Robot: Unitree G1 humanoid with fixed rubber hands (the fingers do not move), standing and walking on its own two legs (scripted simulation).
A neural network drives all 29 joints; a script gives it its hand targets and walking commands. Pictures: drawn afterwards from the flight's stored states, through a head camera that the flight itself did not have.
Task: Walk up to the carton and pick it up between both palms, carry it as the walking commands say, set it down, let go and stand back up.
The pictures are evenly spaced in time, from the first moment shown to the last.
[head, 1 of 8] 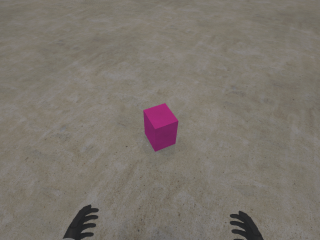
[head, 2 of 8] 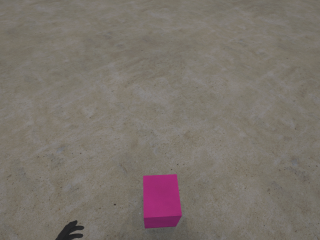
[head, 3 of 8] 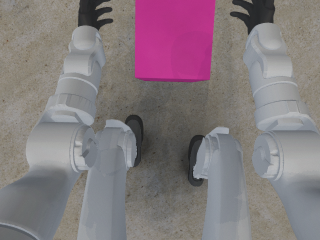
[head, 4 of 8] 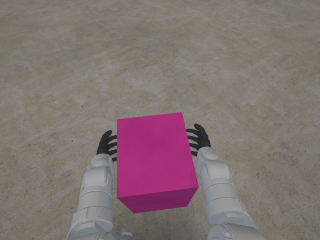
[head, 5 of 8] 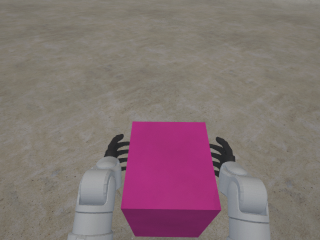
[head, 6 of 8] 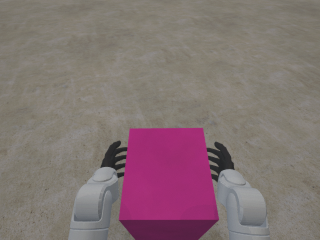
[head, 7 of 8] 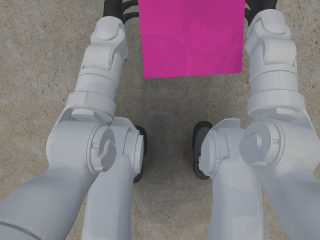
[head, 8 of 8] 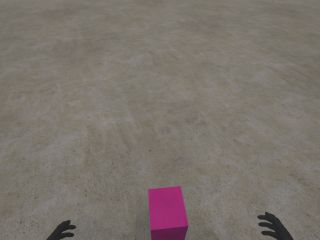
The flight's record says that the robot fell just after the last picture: no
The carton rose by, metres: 0.65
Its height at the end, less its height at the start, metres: +0.00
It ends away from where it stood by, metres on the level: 1.50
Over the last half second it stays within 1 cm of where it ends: yes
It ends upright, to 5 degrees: yes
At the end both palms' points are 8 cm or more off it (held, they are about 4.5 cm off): yes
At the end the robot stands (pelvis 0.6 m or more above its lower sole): yes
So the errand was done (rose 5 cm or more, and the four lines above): yes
